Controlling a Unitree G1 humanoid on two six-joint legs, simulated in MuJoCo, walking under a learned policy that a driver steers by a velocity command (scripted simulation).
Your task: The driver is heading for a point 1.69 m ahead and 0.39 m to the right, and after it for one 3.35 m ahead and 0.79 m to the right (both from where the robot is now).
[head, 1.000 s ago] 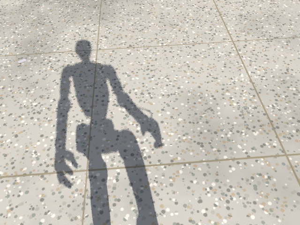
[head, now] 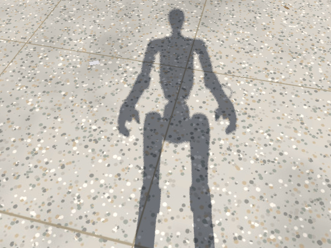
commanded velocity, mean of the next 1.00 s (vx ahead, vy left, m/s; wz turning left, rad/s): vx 0.10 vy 0.00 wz -0.41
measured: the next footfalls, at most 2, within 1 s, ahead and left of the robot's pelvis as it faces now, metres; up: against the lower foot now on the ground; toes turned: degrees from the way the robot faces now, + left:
left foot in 0.08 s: +0.05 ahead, +0.13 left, +0.00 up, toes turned -7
right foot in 0.52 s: +0.03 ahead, -0.13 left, +0.00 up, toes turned -21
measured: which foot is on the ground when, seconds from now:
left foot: up 0.00-0.06, down 0.08-0.52, up 0.54-0.98, down 1.00-1.00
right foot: down 0.00-0.08, up 0.10-0.50, down 0.52-1.00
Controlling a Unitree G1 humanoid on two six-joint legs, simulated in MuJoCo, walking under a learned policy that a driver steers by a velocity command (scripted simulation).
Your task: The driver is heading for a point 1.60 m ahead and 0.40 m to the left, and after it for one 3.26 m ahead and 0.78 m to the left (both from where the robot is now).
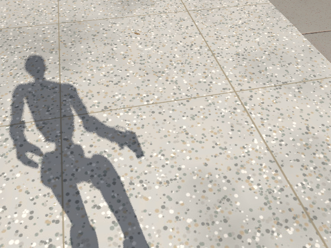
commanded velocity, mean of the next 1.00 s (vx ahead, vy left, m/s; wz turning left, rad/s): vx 0.32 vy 0.00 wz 0.43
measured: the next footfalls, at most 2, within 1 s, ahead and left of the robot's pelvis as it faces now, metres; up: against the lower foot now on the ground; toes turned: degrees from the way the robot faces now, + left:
right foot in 0.46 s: +0.38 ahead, -0.08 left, +0.00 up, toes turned +17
left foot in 0.90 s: +0.36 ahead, +0.20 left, +0.00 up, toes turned +31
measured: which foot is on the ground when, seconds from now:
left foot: down 0.00-0.46, up 0.48-0.88, down 0.90-1.00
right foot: down 0.00-0.02, up 0.04-0.44, down 0.46-0.90, up 0.92-1.00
